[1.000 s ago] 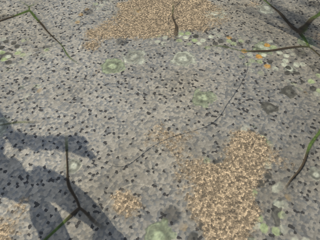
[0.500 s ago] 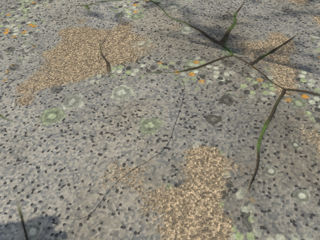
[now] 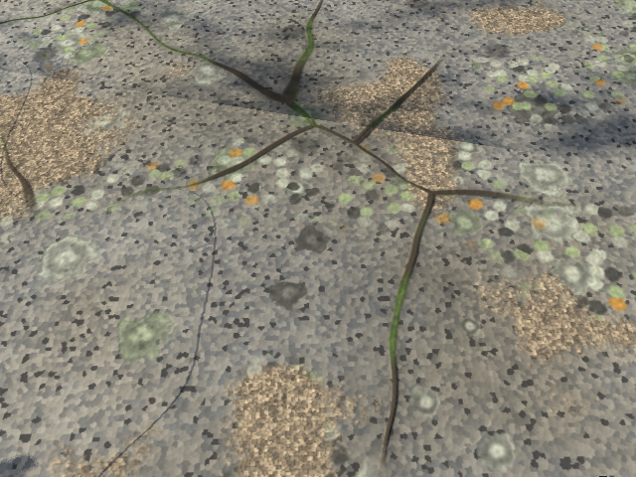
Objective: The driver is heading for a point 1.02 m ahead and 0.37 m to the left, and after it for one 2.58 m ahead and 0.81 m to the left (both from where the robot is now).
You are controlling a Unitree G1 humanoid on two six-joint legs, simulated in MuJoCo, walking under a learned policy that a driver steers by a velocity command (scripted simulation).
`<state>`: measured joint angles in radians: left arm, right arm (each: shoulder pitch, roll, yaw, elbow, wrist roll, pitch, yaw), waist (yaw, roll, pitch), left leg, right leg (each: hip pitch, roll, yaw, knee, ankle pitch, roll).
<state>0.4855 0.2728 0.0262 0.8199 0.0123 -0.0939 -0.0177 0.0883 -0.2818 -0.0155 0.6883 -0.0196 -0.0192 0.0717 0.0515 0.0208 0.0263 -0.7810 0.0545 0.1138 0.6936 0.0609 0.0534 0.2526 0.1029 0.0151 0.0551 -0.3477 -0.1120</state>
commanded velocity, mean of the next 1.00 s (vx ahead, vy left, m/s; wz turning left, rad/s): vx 0.71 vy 0.00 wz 0.83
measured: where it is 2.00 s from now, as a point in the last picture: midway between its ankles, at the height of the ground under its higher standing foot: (265, 235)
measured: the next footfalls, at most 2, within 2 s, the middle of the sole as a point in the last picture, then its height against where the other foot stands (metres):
left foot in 0.12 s outside the picture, level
right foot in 0.54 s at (373, 333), level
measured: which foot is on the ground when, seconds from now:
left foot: up 0.00-0.10, down 0.12-0.54, up 0.56-0.90, down 0.92-1.00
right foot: down 0.00-0.12, up 0.14-0.52, down 0.54-0.92, up 0.94-1.00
